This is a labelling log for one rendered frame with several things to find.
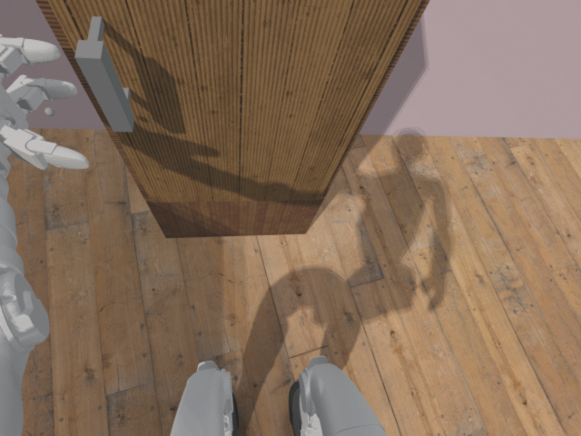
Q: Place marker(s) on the robot left hand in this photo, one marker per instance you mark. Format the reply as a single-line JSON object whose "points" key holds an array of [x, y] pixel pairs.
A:
{"points": [[24, 96]]}

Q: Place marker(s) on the handle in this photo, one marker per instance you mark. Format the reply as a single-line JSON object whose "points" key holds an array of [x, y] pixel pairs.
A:
{"points": [[97, 67]]}

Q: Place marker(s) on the robot left thigh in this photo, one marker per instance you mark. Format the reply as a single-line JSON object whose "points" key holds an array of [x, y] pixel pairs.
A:
{"points": [[207, 397]]}

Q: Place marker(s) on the cupboard door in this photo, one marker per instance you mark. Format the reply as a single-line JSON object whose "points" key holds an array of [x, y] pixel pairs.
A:
{"points": [[242, 100]]}

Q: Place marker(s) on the left robot forearm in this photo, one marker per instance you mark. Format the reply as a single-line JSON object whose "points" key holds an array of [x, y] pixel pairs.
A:
{"points": [[10, 260]]}

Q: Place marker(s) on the robot right shin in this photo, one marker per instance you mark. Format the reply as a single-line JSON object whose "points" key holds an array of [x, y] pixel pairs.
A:
{"points": [[310, 426]]}

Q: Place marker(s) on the left robot upper arm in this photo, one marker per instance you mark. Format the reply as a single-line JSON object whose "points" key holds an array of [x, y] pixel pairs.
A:
{"points": [[23, 324]]}

